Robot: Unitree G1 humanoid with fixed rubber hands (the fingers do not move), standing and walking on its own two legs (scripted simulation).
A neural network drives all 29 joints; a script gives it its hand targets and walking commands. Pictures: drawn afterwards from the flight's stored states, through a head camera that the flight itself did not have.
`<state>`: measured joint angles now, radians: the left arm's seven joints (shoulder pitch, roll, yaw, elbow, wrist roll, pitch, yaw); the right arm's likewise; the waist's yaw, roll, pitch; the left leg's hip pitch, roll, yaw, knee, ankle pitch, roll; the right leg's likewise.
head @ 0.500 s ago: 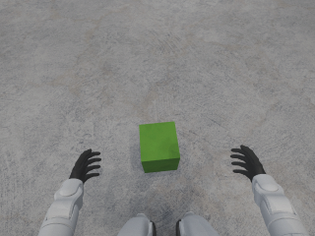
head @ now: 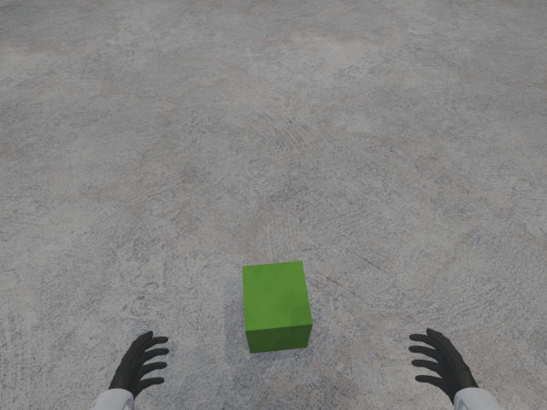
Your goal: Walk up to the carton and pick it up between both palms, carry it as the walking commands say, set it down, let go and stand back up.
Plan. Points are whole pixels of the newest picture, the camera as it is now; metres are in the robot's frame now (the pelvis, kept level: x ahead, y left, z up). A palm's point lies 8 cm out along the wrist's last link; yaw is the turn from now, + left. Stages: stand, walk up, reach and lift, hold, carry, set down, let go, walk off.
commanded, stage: let go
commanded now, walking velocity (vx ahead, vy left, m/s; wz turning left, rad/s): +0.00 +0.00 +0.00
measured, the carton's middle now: (275, 308) +0.50 +0.02 -0.64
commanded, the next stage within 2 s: stand in 0.14 s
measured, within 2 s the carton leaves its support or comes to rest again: neither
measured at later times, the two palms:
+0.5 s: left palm (113, 390) +0.16 +0.26 -0.07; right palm (474, 406) +0.14 -0.25 -0.08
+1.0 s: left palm out of the picture +0.13 +0.26 -0.08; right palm out of the picture +0.11 -0.26 -0.08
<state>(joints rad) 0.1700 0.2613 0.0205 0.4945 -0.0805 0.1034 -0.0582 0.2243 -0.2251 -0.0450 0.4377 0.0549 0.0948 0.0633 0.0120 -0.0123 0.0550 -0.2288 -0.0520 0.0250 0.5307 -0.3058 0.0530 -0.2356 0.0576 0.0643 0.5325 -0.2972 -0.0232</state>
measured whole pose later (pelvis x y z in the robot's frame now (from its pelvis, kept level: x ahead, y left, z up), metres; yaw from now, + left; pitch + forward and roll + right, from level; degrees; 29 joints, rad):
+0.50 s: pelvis +0.00 +0.00 +0.00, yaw +0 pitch +0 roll +0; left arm 0.19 0.26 0.05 0.64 -0.03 -0.01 0.00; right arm 0.23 -0.23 -0.06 0.71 0.05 -0.03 0.01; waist 0.01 -0.03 -0.10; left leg -0.22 -0.05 0.02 0.53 -0.31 0.05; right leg -0.23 0.06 0.06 0.53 -0.30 -0.02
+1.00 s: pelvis -0.02 +0.00 +0.00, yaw +0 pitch -1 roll +0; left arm 0.20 0.26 0.07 0.71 -0.03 -0.03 0.00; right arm 0.24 -0.23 -0.06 0.77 0.05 -0.06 0.01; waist 0.01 -0.03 -0.10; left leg -0.22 -0.05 0.02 0.53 -0.28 0.05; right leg -0.23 0.06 0.06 0.53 -0.28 -0.02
